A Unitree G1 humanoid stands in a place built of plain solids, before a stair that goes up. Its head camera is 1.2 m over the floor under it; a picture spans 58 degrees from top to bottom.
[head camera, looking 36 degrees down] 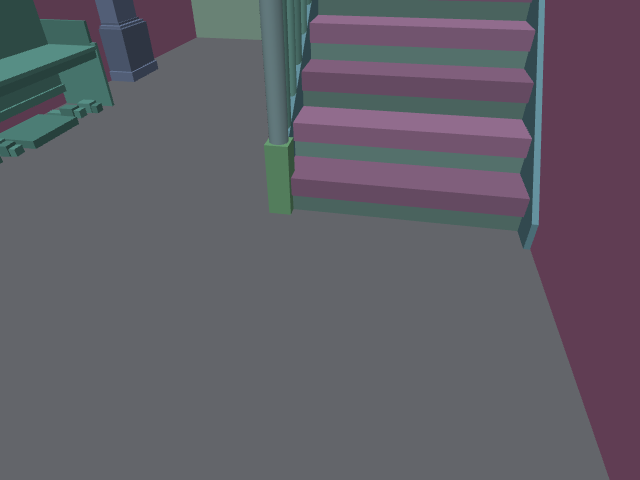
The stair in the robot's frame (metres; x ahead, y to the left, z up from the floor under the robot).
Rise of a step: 0.19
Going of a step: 0.22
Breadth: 1.15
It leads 10 degrees to the right of straight ahead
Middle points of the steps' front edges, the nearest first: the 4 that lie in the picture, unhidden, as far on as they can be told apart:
1.80 -0.41 0.20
2.02 -0.43 0.39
2.24 -0.47 0.58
2.46 -0.51 0.78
